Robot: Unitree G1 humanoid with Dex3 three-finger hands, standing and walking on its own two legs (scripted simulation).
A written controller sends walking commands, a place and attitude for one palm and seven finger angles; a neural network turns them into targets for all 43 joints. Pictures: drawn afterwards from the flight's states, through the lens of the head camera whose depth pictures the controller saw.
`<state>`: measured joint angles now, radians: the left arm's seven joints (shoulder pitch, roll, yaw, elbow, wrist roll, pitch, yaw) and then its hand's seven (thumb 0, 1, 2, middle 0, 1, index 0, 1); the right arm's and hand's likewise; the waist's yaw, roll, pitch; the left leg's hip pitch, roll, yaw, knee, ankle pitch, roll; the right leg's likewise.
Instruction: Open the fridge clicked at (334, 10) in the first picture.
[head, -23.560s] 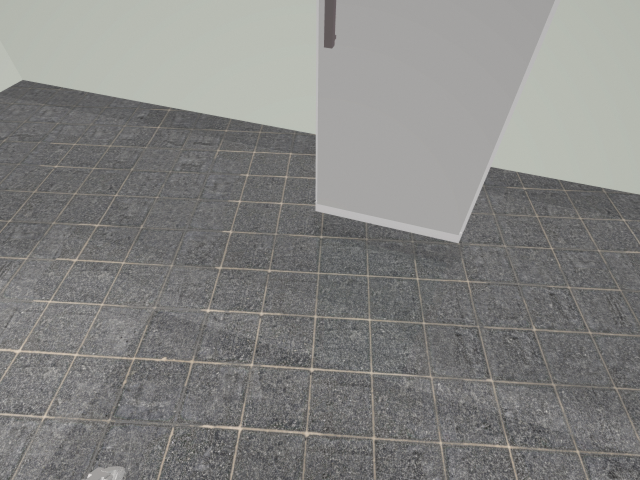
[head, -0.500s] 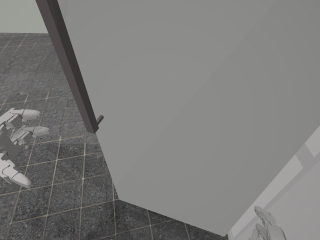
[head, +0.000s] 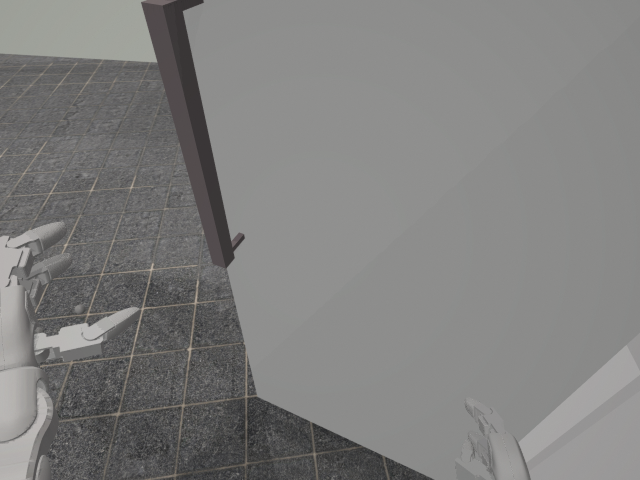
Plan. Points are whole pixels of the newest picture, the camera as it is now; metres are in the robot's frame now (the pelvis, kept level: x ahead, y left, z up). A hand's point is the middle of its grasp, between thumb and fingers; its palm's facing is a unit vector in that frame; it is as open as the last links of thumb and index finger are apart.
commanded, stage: draw the hand back to the body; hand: left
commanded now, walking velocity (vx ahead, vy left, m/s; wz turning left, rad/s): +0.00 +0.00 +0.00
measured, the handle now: (211, 155) +0.44 +0.23 +0.19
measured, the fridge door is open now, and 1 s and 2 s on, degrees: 72 72 72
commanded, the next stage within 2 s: step back with the hand held close in 0.70 s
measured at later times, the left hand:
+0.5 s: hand (115, 328) +0.20 +0.24 +0.15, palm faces +0.50 -0.79 -0.35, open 7.7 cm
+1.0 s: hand (108, 326) +0.19 +0.25 +0.15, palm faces +0.44 -0.80 -0.41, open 7.4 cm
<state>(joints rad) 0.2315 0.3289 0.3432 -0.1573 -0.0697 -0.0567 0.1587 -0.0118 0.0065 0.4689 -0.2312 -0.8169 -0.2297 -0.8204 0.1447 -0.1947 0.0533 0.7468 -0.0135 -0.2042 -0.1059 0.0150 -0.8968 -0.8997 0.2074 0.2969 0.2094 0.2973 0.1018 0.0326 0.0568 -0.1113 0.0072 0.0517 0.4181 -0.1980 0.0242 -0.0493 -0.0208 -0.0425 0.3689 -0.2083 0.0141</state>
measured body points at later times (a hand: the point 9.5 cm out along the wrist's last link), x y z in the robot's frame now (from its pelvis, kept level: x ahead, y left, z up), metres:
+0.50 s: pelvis +0.01 -0.03 +0.00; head -0.02 -0.05 +0.45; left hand +0.16 +0.28 +0.17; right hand +0.20 -0.26 -0.08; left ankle +0.03 +0.10 -0.74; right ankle +0.00 -0.13 -0.74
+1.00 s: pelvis -0.01 -0.01 +0.00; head -0.01 -0.03 +0.45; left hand +0.17 +0.29 +0.17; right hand +0.18 -0.24 -0.08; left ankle +0.03 +0.10 -0.74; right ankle +0.00 -0.13 -0.74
